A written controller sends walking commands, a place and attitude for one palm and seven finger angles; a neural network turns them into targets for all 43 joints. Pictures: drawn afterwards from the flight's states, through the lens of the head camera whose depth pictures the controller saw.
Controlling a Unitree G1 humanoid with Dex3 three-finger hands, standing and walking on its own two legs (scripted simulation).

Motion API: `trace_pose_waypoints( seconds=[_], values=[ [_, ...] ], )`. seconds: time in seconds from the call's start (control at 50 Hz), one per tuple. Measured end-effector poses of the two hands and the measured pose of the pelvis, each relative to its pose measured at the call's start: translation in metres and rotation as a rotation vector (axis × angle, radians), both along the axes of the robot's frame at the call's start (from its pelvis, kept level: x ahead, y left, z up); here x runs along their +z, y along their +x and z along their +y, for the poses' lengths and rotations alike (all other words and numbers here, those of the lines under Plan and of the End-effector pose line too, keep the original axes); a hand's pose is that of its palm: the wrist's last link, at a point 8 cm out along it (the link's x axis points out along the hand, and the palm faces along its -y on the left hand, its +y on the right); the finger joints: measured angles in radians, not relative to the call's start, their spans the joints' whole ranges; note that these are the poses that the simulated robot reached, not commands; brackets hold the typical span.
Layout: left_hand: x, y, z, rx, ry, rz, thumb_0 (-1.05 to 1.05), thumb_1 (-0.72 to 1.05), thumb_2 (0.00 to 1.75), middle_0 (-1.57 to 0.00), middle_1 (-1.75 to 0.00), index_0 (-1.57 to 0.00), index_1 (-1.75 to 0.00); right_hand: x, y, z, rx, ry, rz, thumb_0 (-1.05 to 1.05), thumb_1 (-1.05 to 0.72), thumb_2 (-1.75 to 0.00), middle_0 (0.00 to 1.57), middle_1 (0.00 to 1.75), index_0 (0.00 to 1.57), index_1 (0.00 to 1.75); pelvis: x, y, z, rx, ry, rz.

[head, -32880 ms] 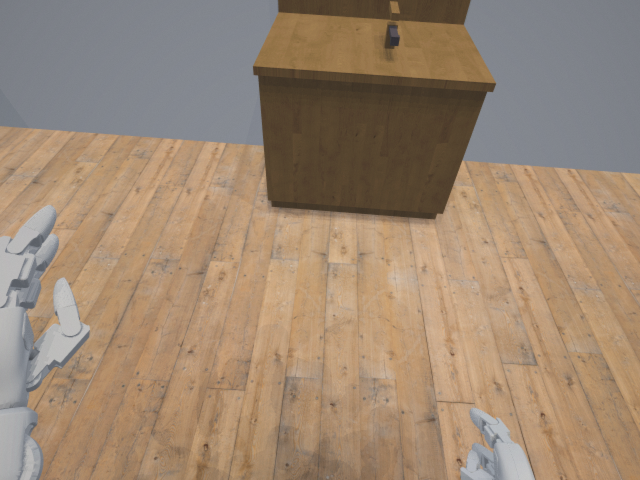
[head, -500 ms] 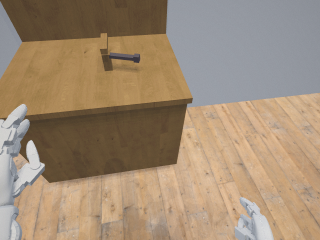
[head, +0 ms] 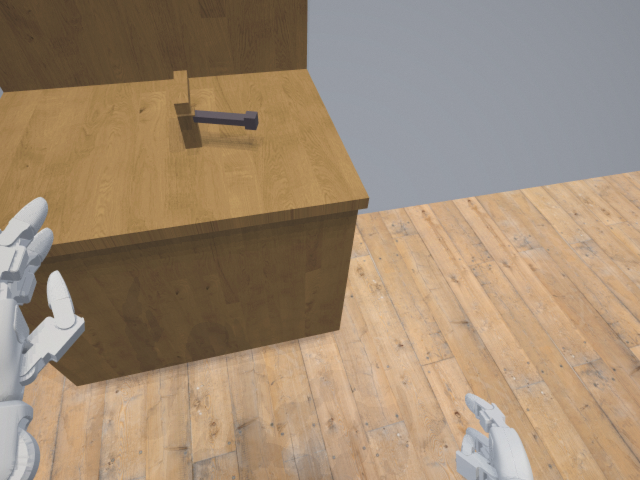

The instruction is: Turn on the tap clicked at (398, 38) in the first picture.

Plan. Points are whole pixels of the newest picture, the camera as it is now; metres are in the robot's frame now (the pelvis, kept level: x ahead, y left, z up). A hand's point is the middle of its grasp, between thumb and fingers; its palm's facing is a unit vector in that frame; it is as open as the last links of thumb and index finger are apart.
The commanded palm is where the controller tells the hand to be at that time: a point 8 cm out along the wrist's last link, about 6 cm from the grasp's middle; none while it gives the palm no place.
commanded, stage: take the last steps up to it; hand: left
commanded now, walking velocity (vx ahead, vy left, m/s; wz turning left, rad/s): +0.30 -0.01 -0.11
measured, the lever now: (251, 120) +0.79 +0.20 +0.01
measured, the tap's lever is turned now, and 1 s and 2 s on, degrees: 71 71 71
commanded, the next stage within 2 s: come to a stop and stand still in 0.78 s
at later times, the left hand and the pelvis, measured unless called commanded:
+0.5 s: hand (159, 221) +0.34 +0.21 +0.16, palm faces +0.32 -0.85 -0.43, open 7.4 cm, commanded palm +0.28 +0.25 +0.18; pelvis +0.10 -0.01 -0.01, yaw -4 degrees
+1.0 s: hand (227, 136) +0.50 +0.17 +0.17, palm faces +0.35 -0.84 -0.42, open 7.4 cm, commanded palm +0.43 +0.21 +0.18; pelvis +0.25 -0.06 -0.01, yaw -5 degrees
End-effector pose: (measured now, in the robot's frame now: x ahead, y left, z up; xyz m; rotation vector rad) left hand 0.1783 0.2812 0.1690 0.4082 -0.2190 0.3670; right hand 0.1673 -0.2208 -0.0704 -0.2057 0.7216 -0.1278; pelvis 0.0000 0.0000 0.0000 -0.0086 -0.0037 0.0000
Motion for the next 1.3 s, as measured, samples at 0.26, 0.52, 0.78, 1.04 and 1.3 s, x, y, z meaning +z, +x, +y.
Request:
trace_pose_waypoints(
  seconds=[0.26, 0.52, 0.78, 1.04, 1.3],
  values=[
    [-0.006, 0.040, -0.011, 0.026, 0.002, -0.007, 0.01, 0.89, 0.90, -0.21, -0.30, -0.21, -0.30, -0.027, 0.007, -0.032, -0.059, -0.025, 0.119, 0.02, -0.91, -0.89, 0.21, 0.30, 0.20, 0.30, -0.009, 0.043, -0.011, 0.017, -0.016, 0.011],
    [0.010, 0.137, -0.035, -0.090, 0.104, 0.011, 0.01, 0.89, 0.90, -0.21, -0.30, -0.20, -0.30, -0.022, 0.065, -0.024, -0.119, 0.069, 0.029, 0.01, -0.91, -0.89, 0.20, 0.30, 0.20, 0.30, -0.005, 0.107, -0.018, -0.082, 0.017, 0.019],
    [0.004, 0.209, -0.078, -0.124, 0.095, 0.029, 0.01, 0.89, 0.90, -0.21, -0.30, -0.21, -0.30, -0.031, 0.146, -0.079, -0.115, -0.002, 0.123, 0.02, -0.91, -0.89, 0.21, 0.30, 0.20, 0.30, -0.008, 0.184, -0.048, -0.088, 0.016, -0.003],
    [0.016, 0.286, -0.085, -0.077, 0.108, -0.025, 0.01, 0.89, 0.90, -0.21, -0.30, -0.20, -0.30, -0.017, 0.246, -0.075, -0.090, 0.060, -0.045, 0.01, -0.91, -0.89, 0.20, 0.30, 0.19, 0.30, -0.012, 0.259, -0.066, -0.077, 0.021, -0.021],
    [0.016, 0.304, -0.078, -0.065, 0.120, 0.075, 0.01, 0.89, 0.90, -0.21, -0.30, -0.21, -0.30, -0.011, 0.280, -0.083, -0.076, 0.000, 0.034, 0.01, -0.91, -0.89, 0.21, 0.30, 0.20, 0.30, 0.001, 0.283, -0.063, -0.089, 0.019, 0.016]
  ],
)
